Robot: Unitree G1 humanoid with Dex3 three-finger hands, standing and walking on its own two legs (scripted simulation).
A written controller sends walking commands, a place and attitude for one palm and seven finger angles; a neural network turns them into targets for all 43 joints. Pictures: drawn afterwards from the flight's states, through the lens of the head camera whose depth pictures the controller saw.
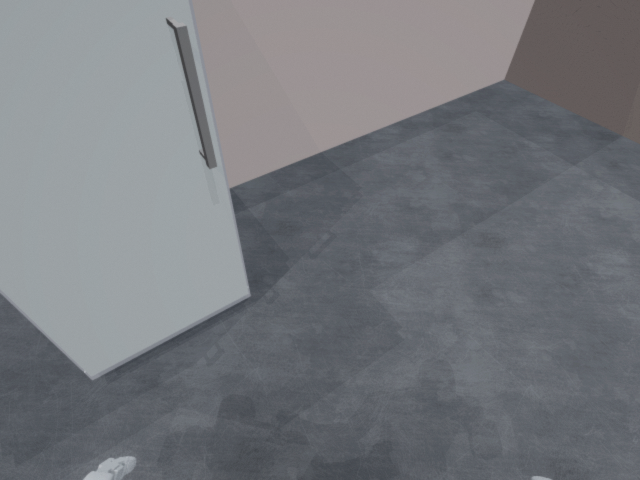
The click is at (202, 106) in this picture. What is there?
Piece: fridge door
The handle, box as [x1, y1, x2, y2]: [166, 17, 216, 168]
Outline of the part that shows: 166,17 167,23 174,29 202,144 202,148 199,151 205,159 208,167 211,168 216,166 186,26 182,22 178,23 171,17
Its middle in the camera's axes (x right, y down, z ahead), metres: -0.26 -0.27 +0.77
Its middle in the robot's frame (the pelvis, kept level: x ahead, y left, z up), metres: +0.76 +0.30 +0.08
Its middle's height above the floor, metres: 0.85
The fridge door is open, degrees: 0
